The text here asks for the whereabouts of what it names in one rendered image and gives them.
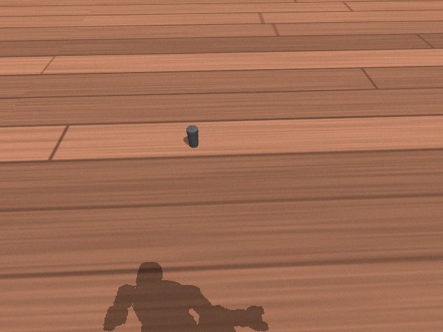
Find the cup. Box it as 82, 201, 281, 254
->
186, 125, 199, 148

